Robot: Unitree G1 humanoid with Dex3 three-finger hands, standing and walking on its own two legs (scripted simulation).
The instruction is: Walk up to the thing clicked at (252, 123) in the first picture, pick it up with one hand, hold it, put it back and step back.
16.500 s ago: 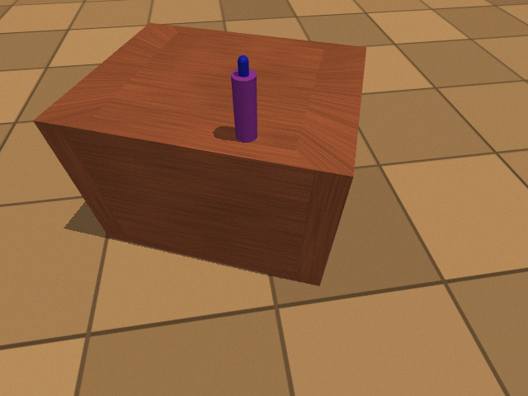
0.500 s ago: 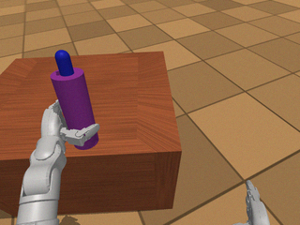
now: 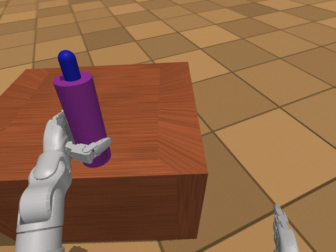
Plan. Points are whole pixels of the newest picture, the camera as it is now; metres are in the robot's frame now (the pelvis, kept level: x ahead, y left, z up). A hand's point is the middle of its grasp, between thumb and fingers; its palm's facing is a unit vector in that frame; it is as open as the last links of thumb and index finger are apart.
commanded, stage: hold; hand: left
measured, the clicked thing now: (83, 113) +0.33 +0.17 +0.22
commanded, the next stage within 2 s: none
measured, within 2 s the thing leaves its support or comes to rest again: neither
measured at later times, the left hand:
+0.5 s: hand (91, 139) +0.31 +0.17 +0.17, palm faces +0.14 -0.99 -0.03, open 9.8 cm
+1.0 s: hand (93, 136) +0.31 +0.16 +0.17, palm faces +0.12 -0.99 -0.04, open 9.8 cm
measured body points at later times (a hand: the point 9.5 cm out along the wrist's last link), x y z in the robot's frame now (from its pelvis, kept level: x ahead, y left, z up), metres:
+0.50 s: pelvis +0.00 +0.00 +0.00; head -0.02 -0.02 +0.45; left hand +0.30 +0.22 +0.17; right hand +0.17 -0.25 -0.07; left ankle +0.02 +0.12 -0.72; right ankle -0.01 -0.15 -0.72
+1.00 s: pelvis +0.00 +0.00 +0.00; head -0.02 -0.03 +0.45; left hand +0.30 +0.22 +0.18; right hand +0.18 -0.25 -0.07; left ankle +0.02 +0.12 -0.72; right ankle -0.01 -0.15 -0.72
